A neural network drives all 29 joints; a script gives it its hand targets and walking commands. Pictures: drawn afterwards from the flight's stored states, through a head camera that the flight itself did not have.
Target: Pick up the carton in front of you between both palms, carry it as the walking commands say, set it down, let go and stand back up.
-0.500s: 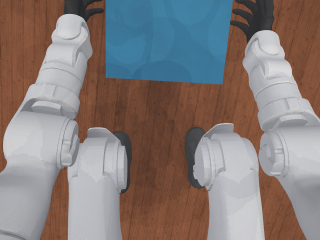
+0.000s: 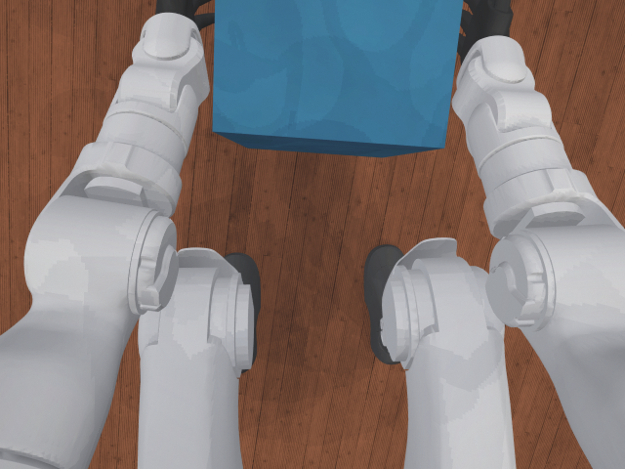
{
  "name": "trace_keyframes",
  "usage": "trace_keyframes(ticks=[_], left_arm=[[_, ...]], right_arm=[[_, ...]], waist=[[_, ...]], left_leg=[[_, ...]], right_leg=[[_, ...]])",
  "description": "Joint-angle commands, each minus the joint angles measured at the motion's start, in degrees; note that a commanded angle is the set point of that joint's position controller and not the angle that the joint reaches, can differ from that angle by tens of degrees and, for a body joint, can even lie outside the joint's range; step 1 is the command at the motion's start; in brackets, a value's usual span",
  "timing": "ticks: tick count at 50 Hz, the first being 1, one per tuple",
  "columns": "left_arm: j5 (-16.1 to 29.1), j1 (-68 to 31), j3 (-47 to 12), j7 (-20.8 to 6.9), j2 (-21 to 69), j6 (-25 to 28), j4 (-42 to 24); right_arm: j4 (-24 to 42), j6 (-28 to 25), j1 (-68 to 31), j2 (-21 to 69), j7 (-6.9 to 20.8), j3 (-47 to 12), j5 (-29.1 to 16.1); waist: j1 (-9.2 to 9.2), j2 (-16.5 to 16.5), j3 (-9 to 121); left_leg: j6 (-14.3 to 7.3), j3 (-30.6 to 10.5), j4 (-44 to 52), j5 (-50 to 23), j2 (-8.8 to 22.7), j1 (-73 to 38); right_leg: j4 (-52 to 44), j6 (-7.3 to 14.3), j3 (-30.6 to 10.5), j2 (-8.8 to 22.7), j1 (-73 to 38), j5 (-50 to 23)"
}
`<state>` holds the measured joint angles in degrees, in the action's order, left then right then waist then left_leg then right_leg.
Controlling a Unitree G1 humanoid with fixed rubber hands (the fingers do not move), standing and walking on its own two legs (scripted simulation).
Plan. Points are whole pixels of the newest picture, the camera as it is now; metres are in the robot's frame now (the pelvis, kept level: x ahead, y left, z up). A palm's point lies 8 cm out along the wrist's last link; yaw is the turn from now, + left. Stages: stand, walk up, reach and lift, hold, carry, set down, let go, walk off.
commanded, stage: reach and lift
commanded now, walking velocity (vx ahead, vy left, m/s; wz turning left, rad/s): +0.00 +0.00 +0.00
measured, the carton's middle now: (327, 61) +0.52 -0.02 -0.24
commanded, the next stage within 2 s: none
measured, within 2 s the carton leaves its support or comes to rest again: leaves its support in 0.04 s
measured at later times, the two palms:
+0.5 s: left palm out of the picture +0.50 +0.13 +0.01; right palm out of the picture +0.48 -0.17 +0.01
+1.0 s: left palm out of the picture +0.47 +0.14 +0.16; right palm out of the picture +0.46 -0.16 +0.16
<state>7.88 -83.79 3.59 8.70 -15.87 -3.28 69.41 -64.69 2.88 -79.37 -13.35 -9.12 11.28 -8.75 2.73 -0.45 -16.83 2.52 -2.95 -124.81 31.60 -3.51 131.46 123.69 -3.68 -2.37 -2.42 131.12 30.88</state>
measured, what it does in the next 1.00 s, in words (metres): rises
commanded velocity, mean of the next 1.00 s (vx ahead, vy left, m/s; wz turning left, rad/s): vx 0.00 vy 0.00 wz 0.00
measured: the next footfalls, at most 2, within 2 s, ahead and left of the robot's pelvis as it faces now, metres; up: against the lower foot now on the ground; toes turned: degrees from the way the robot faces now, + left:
none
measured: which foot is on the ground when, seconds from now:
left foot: down 0.00-1.00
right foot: down 0.00-1.00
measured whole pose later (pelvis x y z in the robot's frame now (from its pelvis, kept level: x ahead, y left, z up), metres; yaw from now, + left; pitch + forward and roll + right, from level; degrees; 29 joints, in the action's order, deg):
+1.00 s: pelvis +0.04 +0.00 +0.20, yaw +0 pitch +37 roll +0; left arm -8.3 -43.6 20.4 4.5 2.3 -18.5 38.5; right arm -35.8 18.9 -41.9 3.1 -4.0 22.8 8.0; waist 1.5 -0.6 13.9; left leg 3.0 -6.2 -87.2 29.5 -6.5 94.1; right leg 86.6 -3.5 -6.0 -5.7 94.4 28.7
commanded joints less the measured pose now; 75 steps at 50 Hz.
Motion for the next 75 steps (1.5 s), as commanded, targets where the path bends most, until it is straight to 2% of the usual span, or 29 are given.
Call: trace_keyframes(ticks=[1,6,9,11,14,18,22,27,31,37,43,57,67,75], left_arm=[[1.37,-28.26,-11.64,-14.1,54.19,0.11,-16.25],[3.85,-28.93,-17.11,-13.34,62.36,-2.26,-28.22],[2.9,-25.93,-18.67,-12.86,66.22,-4.88,-33.98],[1.34,-23.28,-18.49,-13.09,68.28,-6.84,-35.67],[-2.18,-19.07,-15.8,-14.49,70.86,-9.86,-32.24],[-8.11,-15.54,-8.16,-16.49,72.12,-12.55,-24.09],[-11.46,-14.71,-3.67,-17.12,72.65,-13.04,-21.47],[-13.01,-13.31,-2.12,-17.52,73.23,-13.29,-21.34],[-12.61,-11.13,-3.86,-18.03,75.06,-13.87,-23.2],[-9.75,-6.61,-9.98,-18.58,78.42,-14.68,-28.17],[-7.62,-0.89,-14.92,-18.51,80.55,-14.95,-30.97],[-9.84,14.38,-14.91,-18.2,81.73,-13.35,-30.1],[-11.0,25.38,-16.74,-18.35,82.0,-12.53,-32.38],[-10.83,33.69,-19.56,-18.9,81.67,-14.22,-36.02]], right_arm=[[16.43,0.77,-32.32,51.44,15.39,-15.62,-0.72],[27.23,3.62,-31.36,59.79,15.31,-21.72,-4.18],[32.97,6.23,-29.41,62.62,15.3,-23.75,-3.55],[34.5,8.15,-27.35,64.04,15.68,-23.76,-1.91],[31.0,11.19,-23.25,66.63,16.76,-21.15,2.38],[23.31,13.9,-19.24,68.21,18.47,-14.31,8.54],[21.33,14.49,-19.13,68.72,19.16,-10.83,11.6],[20.99,14.94,-17.54,70.68,19.77,-10.36,12.86],[22.15,15.61,-14.89,73.07,20.2,-12.47,12.31],[25.93,16.27,-9.78,75.79,20.34,-18.07,9.8],[28.09,16.27,-3.84,77.19,19.95,-22.34,8.14],[26.52,14.8,11.12,78.65,19.8,-22.26,10.61],[27.9,13.86,22.42,78.95,19.82,-23.81,12.18],[30.88,15.41,30.56,78.9,20.26,-26.66,12.13]], waist=[[1.52,-2.31,71.0],[1.1,-2.65,92.63],[0.63,-2.79,99.68],[0.52,-2.58,99.2],[0.49,-2.28,88.94],[0.88,-2.33,75.39],[0.71,-1.98,74.96],[0.05,-0.94,77.84],[-0.43,-0.47,81.27],[-0.58,-0.5,85.36],[-0.41,-0.86,83.4],[-1.25,-0.31,68.88],[-1.49,-0.07,61.09],[-1.91,0.08,54.0]], left_leg=[[-1.58,6.49,8.18,-18.84,-4.82,-32.31],[-1.02,7.85,8.0,-26.8,-5.56,-43.8],[-0.57,8.4,10.06,-25.39,-6.14,-47.29],[-0.48,8.72,12.39,-21.71,-6.45,-46.61],[-0.79,8.86,16.73,-12.51,-6.62,-40.53],[-1.57,8.28,22.39,-3.66,-6.8,-34.72],[-1.7,7.84,26.62,-3.48,-7.27,-36.22],[-1.67,7.78,30.94,-4.3,-7.4,-40.37],[-1.53,7.82,34.13,-6.18,-7.38,-45.17],[-0.88,7.3,38.37,-11.39,-7.31,-52.98],[-0.3,6.03,43.27,-13.8,-7.29,-59.48],[-1.02,2.45,58.92,-14.98,-6.33,-74.39],[-1.64,-0.14,71.22,-20.51,-4.91,-88.54],[-1.74,-1.68,81.74,-27.34,-3.76,-101.55]], right_leg=[[-6.93,1.3,7.65,-5.13,-32.66,-20.57],[-6.94,0.78,8.88,-6.0,-42.36,-28.45],[-9.07,0.58,9.36,-6.6,-44.88,-26.57],[-11.25,0.63,9.55,-6.89,-44.6,-23.15],[-15.55,1.03,9.47,-7.01,-39.43,-14.41],[-21.15,1.92,8.89,-6.98,-34.15,-5.45],[-25.32,2.23,8.29,-7.16,-36.53,-5.24],[-29.89,1.92,7.9,-7.29,-41.27,-6.14],[-33.11,1.52,7.85,-7.34,-46.14,-7.68],[-37.13,1.16,7.32,-7.6,-54.15,-12.68],[-41.88,1.19,6.18,-7.78,-60.67,-15.05],[-57.5,1.95,2.7,-6.97,-75.82,-15.87],[-69.66,2.64,-0.07,-5.72,-89.97,-21.28],[-80.04,2.89,-1.79,-4.7,-102.69,-28.04]])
